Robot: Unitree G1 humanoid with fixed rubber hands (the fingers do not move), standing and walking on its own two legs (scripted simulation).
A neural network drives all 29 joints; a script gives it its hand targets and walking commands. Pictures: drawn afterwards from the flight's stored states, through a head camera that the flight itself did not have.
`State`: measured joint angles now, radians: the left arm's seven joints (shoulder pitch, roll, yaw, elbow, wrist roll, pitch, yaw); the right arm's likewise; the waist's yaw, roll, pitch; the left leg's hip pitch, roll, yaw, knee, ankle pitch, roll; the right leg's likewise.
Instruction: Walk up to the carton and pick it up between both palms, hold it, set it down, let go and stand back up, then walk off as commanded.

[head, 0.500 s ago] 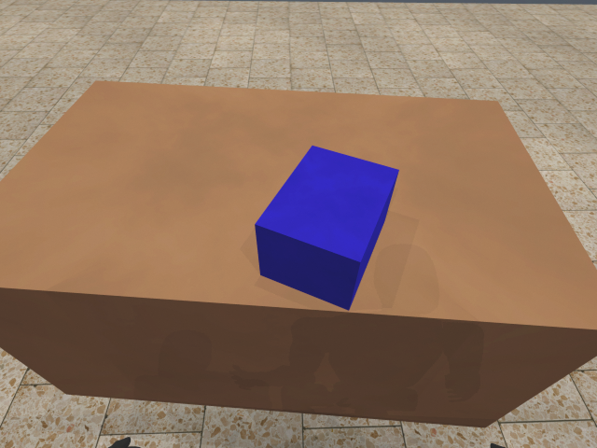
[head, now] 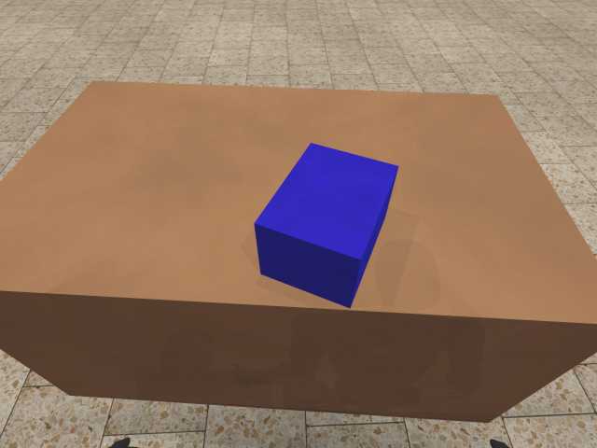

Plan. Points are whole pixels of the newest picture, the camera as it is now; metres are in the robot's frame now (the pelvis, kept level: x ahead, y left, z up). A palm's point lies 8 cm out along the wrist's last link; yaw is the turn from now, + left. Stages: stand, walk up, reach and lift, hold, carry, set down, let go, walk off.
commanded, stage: walk up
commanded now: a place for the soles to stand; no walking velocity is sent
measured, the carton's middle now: (329, 220) +0.51 -0.03 -0.03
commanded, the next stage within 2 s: none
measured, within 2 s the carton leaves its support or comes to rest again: neither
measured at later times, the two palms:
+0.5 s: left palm out of the picture +0.09 +0.28 -0.10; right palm out of the picture +0.09 -0.28 -0.10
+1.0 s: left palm out of the picture +0.09 +0.29 -0.10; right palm out of the picture +0.08 -0.28 -0.10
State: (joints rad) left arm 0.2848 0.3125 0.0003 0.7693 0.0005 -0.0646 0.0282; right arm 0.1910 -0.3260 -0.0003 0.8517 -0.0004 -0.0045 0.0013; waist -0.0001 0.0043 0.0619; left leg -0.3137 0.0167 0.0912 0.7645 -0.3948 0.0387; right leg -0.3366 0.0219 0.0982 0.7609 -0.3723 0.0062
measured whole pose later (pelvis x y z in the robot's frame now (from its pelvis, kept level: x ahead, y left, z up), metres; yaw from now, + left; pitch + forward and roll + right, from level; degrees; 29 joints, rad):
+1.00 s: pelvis -0.01 +0.01 +0.00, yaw -4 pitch -3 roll +0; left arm 0.29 0.33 0.00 0.77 0.00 -0.08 0.04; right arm 0.19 -0.35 0.00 0.81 0.00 0.00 0.00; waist 0.00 0.00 0.09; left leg -0.34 0.02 0.13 0.82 -0.49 0.06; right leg -0.33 0.04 0.12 0.78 -0.39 0.01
